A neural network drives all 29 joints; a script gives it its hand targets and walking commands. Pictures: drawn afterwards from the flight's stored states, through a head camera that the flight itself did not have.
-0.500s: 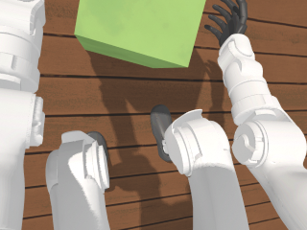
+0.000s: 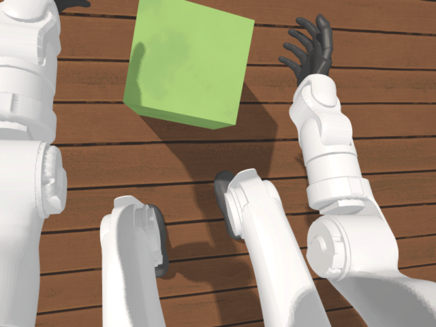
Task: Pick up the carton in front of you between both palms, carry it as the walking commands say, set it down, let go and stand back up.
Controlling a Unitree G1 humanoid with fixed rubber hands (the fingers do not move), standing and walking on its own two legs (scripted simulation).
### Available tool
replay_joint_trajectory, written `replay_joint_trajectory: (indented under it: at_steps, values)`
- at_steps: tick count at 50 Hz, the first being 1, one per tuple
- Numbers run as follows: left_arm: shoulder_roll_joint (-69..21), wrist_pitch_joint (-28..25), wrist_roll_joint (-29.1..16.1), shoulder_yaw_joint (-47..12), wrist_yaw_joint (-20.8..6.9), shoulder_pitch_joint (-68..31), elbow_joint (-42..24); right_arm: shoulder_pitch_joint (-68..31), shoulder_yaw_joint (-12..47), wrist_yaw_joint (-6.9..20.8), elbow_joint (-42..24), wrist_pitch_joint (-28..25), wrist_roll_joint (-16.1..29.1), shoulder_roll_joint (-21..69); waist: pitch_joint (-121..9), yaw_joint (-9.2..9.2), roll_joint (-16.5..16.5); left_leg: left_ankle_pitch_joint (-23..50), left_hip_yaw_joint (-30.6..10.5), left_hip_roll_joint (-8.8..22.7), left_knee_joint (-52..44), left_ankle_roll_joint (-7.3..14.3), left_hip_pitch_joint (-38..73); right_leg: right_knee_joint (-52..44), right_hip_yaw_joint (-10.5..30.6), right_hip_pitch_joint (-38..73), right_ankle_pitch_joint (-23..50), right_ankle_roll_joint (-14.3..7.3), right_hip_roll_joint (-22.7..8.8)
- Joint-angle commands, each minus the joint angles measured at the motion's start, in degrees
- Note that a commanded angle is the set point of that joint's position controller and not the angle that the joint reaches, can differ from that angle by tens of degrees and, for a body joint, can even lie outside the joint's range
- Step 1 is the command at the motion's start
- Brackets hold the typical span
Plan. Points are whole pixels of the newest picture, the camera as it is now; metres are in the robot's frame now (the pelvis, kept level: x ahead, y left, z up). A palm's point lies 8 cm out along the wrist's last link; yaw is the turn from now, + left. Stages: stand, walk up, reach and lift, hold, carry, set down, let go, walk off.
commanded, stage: set down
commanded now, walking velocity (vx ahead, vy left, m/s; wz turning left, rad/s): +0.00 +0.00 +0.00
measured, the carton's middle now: (186, 75) +0.53 -0.03 -0.35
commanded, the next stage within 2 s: let go in 0.50 s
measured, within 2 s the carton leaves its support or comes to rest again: neither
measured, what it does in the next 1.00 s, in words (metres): rises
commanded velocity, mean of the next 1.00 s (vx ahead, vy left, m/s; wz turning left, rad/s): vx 0.00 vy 0.00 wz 0.00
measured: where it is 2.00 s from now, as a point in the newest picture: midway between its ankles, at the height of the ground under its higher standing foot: (195, 234)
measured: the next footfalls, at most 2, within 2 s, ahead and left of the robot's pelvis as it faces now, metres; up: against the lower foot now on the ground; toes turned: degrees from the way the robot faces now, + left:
none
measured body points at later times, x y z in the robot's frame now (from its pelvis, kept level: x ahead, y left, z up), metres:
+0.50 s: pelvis +0.02 +0.01 +0.13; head +0.33 +0.04 +0.45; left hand +0.61 +0.16 +0.03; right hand +0.47 -0.21 +0.03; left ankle +0.08 +0.11 -0.44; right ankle +0.14 -0.12 -0.44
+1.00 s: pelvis +0.08 -0.01 +0.24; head +0.27 +0.02 +0.65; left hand +0.44 +0.21 +0.13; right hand +0.38 -0.22 +0.15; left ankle +0.08 +0.11 -0.44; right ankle +0.14 -0.12 -0.44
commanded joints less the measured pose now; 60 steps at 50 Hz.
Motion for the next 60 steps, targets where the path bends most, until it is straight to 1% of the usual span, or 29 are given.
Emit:
replay_joint_trajectory:
  at_steps: [1, 6, 10, 22, 24, 25, 27, 29, 32, 35, 37, 39, 40, 43, 46, 49, 52, 55, 57, 60]
  values:
    - [6.07, -0.47, 0.86, 1.53, -0.32, -16.08, -8.16, -6.55, -0.49, 0.05, -7.82, -0.19, -0.40, -3.82, -63.34, -1.56, 12.41, 14.79, 1.87, -1.85, -14.44, 1.09, 32.42, -8.68, -6.48, 38.40, 18.28, 2.65, 1.83]
    - [5.06, 1.19, 1.00, 1.15, -0.67, -15.40, -12.30, -4.59, -1.30, 0.22, -11.31, 1.06, -0.55, -4.69, -66.85, -2.37, 15.32, 18.30, 1.85, -2.40, -19.19, 0.28, 41.67, -13.75, -7.27, 38.74, 19.24, 2.47, 1.91]
    - [4.06, 2.36, 1.62, 1.61, -0.99, -14.16, -13.66, -3.14, -1.64, 0.71, -12.57, 1.91, -0.79, -4.46, -66.91, -2.52, 16.07, 20.35, 1.51, -2.64, -23.26, -0.11, 47.09, -17.99, -7.61, 39.42, 19.67, 2.44, 1.83]
    - [1.29, 2.63, 6.81, 6.54, -1.99, -8.86, -13.05, 1.20, -4.27, 3.15, -13.54, 2.10, -4.91, -2.35, -63.10, -2.46, 13.87, 26.13, 0.62, -3.04, -36.71, -0.52, 57.49, -31.34, -7.39, 48.32, 23.70, 2.78, 1.65]
    - [0.36, 2.48, 7.58, 7.22, -2.15, -7.98, -12.02, 1.82, -4.95, 3.65, -12.62, 1.93, -5.79, -1.76, -60.73, -2.56, 13.41, 25.95, 0.38, -3.07, -38.93, -0.55, 58.06, -33.42, -7.34, 49.05, 23.60, 2.83, 1.47]
    - [-0.18, 2.31, 8.07, 7.72, -2.20, -7.02, -11.68, 2.50, -5.12, 3.97, -12.31, 1.77, -6.28, -1.39, -60.06, -2.45, 13.11, 26.14, 0.29, -3.07, -40.05, -0.56, 58.64, -34.41, -7.35, 49.59, 23.66, 2.88, 1.38]
    - [-0.71, 1.88, 9.33, 9.38, -2.12, -5.05, -11.30, 3.51, -4.93, 4.69, -12.37, 1.31, -7.14, -0.89, -59.73, -1.60, 12.17, 27.27, 0.24, -3.04, -42.25, -0.56, 59.77, -36.27, -7.23, 51.69, 24.34, 3.01, 1.19]
    - [-1.82, 1.34, 10.64, 10.85, -1.69, -1.77, -11.94, 6.23, -4.57, 5.61, -12.61, 0.69, -8.04, -0.76, -61.30, -1.06, 11.56, 30.21, 0.21, -3.08, -44.22, -0.73, 62.47, -37.88, -7.26, 54.31, 26.16, 3.06, 1.15]
    - [-4.77, 0.45, 12.25, 12.78, -0.26, 5.19, -15.16, 12.59, -3.52, 7.53, -13.36, -0.68, -9.46, -1.52, -65.17, -0.74, 11.41, 37.32, -0.14, -3.07, -46.72, -1.40, 69.48, -40.27, -7.36, 57.65, 29.50, 2.74, 1.29]
    - [-8.93, -0.52, 12.81, 14.52, 2.23, 14.61, -20.28, 20.28, -1.29, 10.19, -14.10, -2.32, -10.38, -3.52, -67.61, -0.55, 11.33, 44.23, -0.95, -2.81, -48.96, -2.16, 77.16, -42.89, -6.97, 60.73, 31.62, 1.78, 1.42]
    - [-11.95, -1.37, 12.93, 15.79, 4.35, 21.01, -24.40, 24.66, 0.59, 12.29, -14.16, -3.40, -10.77, -5.18, -66.09, 0.08, 11.12, 45.74, -1.46, -2.65, -51.22, -2.55, 79.91, -44.65, -6.29, 62.88, 31.45, 0.78, 1.22]
    - [-14.37, -2.29, 12.87, 16.57, 6.55, 26.26, -28.59, 28.18, 2.48, 14.39, -14.28, -4.32, -10.94, -6.69, -62.49, 0.84, 10.62, 43.67, -1.60, -2.66, -54.17, -2.85, 80.68, -46.60, -5.53, 65.76, 30.14, -0.17, 0.93]
    - [-15.18, -2.71, 12.64, 16.68, 7.56, 28.51, -30.45, 29.69, 3.53, 15.36, -14.37, -4.66, -10.75, -7.43, -60.27, 1.19, 10.16, 41.36, -1.47, -2.74, -55.78, -2.92, 80.40, -47.61, -5.11, 67.79, 29.26, -0.53, 0.76]
    - [-16.51, -3.90, 11.49, 16.46, 9.82, 35.71, -34.74, 35.40, 6.92, 17.87, -13.83, -5.34, -9.64, -9.71, -52.77, 2.09, 8.33, 31.24, -0.31, -3.12, -60.73, -2.83, 78.26, -50.70, -3.99, 75.74, 25.59, -1.15, 0.08]
    - [-17.33, -5.14, 9.76, 15.48, 10.74, 43.91, -36.74, 42.26, 10.03, 19.56, -12.81, -6.05, -8.46, -11.83, -44.76, 2.28, 6.33, 22.76, 0.90, -3.13, -64.78, -2.46, 76.82, -54.01, -2.90, 82.98, 21.79, -1.36, -0.58]
    - [-17.58, -6.57, 7.69, 13.92, 10.66, 51.80, -37.07, 48.44, 12.89, 20.34, -12.97, -7.08, -7.17, -13.58, -37.94, 2.29, 3.93, 18.36, 1.52, -2.73, -67.73, -1.93, 76.24, -57.03, -1.58, 89.86, 20.52, -1.20, -1.14]
    - [-17.01, -8.01, 6.11, 12.63, 9.94, 59.01, -37.06, 54.66, 15.66, 20.26, -14.67, -7.98, -5.58, -14.50, -33.08, 2.62, 1.44, 17.08, 1.86, -2.47, -69.71, -1.40, 77.03, -59.58, -0.20, 97.06, 22.33, -0.63, -1.48]
    - [-16.15, -9.24, 5.46, 12.13, 9.14, 65.56, -37.32, 60.28, 17.63, 19.80, -17.51, -8.58, -4.32, -15.15, -30.03, 3.27, -0.84, 18.21, 1.98, -2.57, -71.34, -0.94, 79.25, -61.52, 1.11, 103.82, 27.18, 0.00, -1.73]
    - [-15.61, -9.89, 5.34, 11.88, 8.73, 69.47, -37.46, 63.22, 18.37, 19.51, -19.20, -8.82, -3.80, -15.74, -28.03, 4.15, -1.64, 19.50, 1.89, -2.65, -72.65, -0.67, 81.36, -62.61, 1.79, 107.35, 30.54, 0.29, -1.87]
    - [-15.28, -10.48, 5.17, 11.23, 8.24, 74.72, -37.69, 66.20, 19.10, 19.28, -20.68, -8.95, -3.26, -16.72, -24.53, 5.63, -1.67, 21.96, 1.60, -2.55, -74.88, -0.49, 85.69, -64.50, 2.33, 110.63, 33.42, 0.36, -1.94]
